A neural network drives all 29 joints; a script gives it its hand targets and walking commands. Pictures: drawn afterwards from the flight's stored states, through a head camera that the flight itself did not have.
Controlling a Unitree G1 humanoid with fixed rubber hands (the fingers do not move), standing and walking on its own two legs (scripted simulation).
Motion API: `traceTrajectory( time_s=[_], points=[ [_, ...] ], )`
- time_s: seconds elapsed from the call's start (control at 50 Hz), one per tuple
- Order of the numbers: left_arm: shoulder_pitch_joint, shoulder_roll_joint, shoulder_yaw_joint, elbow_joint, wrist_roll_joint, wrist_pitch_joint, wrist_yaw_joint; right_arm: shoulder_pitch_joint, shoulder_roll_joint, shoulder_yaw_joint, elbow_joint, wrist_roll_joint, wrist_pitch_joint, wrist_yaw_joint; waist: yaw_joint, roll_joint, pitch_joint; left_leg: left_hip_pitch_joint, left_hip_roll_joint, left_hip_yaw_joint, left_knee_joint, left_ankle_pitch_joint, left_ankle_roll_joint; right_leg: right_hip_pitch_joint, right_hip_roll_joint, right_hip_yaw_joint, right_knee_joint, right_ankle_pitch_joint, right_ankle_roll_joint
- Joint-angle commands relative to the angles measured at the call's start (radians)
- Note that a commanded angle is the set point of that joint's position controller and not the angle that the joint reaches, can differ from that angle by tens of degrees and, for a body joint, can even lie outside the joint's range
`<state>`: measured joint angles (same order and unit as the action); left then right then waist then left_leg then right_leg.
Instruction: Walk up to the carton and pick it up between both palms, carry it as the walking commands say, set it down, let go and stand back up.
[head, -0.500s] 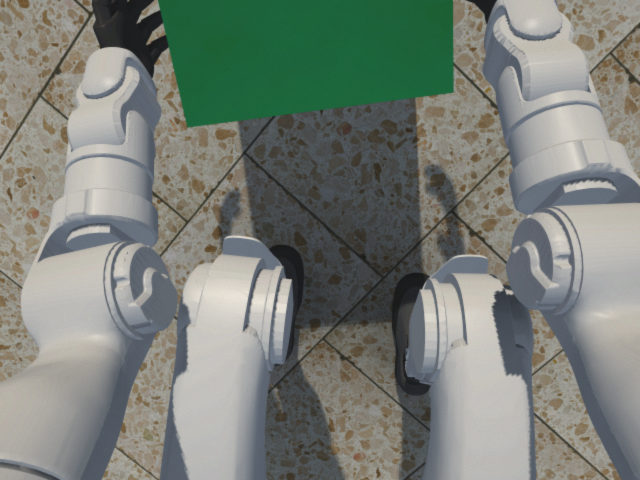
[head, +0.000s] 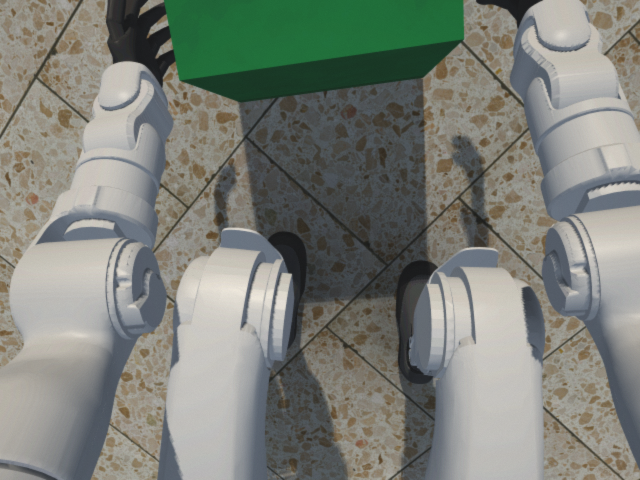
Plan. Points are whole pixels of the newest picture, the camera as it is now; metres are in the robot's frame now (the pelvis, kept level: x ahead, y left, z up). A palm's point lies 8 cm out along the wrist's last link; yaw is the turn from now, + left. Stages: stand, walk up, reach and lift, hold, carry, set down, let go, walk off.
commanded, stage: set down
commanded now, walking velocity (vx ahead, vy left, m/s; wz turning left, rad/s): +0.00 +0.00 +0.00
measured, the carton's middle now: (316, 1) +0.56 +0.07 -0.26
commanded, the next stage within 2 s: let go in 1.64 s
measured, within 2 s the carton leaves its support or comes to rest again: neither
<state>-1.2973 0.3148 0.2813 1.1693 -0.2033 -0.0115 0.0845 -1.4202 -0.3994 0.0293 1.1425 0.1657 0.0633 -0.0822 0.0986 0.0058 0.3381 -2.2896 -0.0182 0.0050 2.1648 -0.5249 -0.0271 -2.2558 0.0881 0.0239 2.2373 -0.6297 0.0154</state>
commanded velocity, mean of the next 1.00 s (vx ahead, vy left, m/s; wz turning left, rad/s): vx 0.00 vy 0.00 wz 0.00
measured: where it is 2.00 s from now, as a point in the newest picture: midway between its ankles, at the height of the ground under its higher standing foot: (348, 326)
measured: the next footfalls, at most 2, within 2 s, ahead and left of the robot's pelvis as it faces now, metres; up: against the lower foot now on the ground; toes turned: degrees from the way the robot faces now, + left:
none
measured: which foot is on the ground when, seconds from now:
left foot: down 0.00-1.00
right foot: down 0.00-1.00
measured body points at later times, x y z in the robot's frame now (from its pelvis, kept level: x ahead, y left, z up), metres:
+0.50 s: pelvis +0.00 +0.00 +0.01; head +0.36 +0.01 +0.27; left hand +0.50 +0.28 -0.14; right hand +0.58 -0.16 -0.14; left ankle +0.13 +0.12 -0.33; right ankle +0.10 -0.11 -0.33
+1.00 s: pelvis +0.01 +0.01 +0.13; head +0.34 +0.02 +0.44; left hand +0.50 +0.29 +0.01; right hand +0.58 -0.16 +0.01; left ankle +0.12 +0.12 -0.33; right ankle +0.09 -0.11 -0.33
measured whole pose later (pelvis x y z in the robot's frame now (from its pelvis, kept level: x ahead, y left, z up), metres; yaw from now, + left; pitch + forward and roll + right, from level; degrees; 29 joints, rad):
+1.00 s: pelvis +0.01 +0.01 +0.13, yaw +0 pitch +47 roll +0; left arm -1.02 0.30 0.34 0.74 -0.13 0.19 0.02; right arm -1.21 -0.44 -0.15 0.89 0.08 0.21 0.03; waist 0.11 -0.03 -0.03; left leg -2.08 -0.03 -0.01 1.72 -0.47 -0.01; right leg -2.04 0.06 0.03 1.77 -0.56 0.02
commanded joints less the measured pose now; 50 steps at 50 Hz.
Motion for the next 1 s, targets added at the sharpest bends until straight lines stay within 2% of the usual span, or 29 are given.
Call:
traceTrajectory(
  time_s=[0.0, 0.1, 0.2, 0.34, 0.42, 0.48, 0.56, 0.7, 0.98],
  points=[
    [-0.186, 0.191, 0.012, -0.075, -0.001, -0.019, -0.002, -0.272, -0.089, -0.014, -0.058, 0.005, -0.016, 0.007, 0.084, -0.133, -1.056, 0.501, 0.020, 0.035, -0.118, 0.342, -0.010, 0.432, -0.065, 0.009, -0.198, 0.282, 0.006],
    [-0.169, 0.191, 0.003, -0.052, -0.008, -0.014, -0.018, -0.254, -0.123, -0.035, -0.011, -0.004, -0.016, 0.022, 0.066, -0.128, -1.004, 0.491, 0.027, 0.028, -0.123, 0.318, -0.012, 0.389, -0.071, 0.000, -0.198, 0.249, 0.004],
    [-0.172, 0.200, -0.005, -0.075, -0.022, -0.008, -0.028, -0.273, -0.147, -0.042, -0.038, -0.001, -0.016, 0.035, 0.062, -0.133, -1.004, 0.511, 0.031, 0.019, -0.124, 0.321, -0.011, 0.386, -0.075, -0.009, -0.190, 0.235, 0.003],
    [-0.148, 0.233, 0.020, -0.237, -0.025, 0.018, -0.015, -0.273, -0.185, -0.056, -0.199, 0.009, 0.004, 0.030, 0.078, -0.140, -1.232, 0.658, 0.022, 0.033, -0.142, 0.396, -0.009, 0.516, -0.067, -0.030, -0.200, 0.284, 0.009],
    [-0.111, 0.237, 0.022, -0.329, -0.027, 0.048, -0.003, -0.251, -0.201, -0.066, -0.286, 0.009, 0.034, 0.023, 0.076, -0.141, -1.386, 0.745, 0.013, 0.052, -0.166, 0.413, -0.010, 0.582, -0.056, -0.047, -0.229, 0.297, 0.012],
    [-0.081, 0.229, 0.020, -0.386, -0.020, 0.079, 0.000, -0.225, -0.204, -0.077, -0.323, 0.007, 0.063, 0.026, 0.072, -0.123, -1.439, 0.778, 0.007, 0.066, -0.199, 0.391, -0.012, 0.595, -0.046, -0.057, -0.264, 0.277, 0.009],
    [-0.036, 0.197, 0.023, -0.418, 0.001, 0.113, -0.009, -0.166, -0.191, -0.107, -0.302, -0.019, 0.090, 0.041, 0.055, -0.095, -1.378, 0.760, -0.001, 0.071, -0.267, 0.339, -0.015, 0.559, -0.040, -0.062, -0.331, 0.233, -0.001],
    [0.022, 0.152, 0.044, -0.476, 0.045, 0.142, -0.034, -0.095, -0.172, -0.174, -0.299, -0.074, 0.103, 0.074, 0.040, -0.067, -1.348, 0.785, -0.010, 0.068, -0.384, 0.349, -0.024, 0.539, -0.027, -0.068, -0.449, 0.236, -0.009],
    [0.128, 0.137, 0.087, -0.549, 0.074, 0.186, -0.068, -0.023, -0.163, -0.195, -0.370, -0.092, 0.135, 0.117, 0.055, -0.110, -1.430, 0.908, -0.026, 0.075, -0.606, 0.417, -0.021, 0.731, -0.009, -0.069, -0.670, 0.321, -0.001]
  ],
)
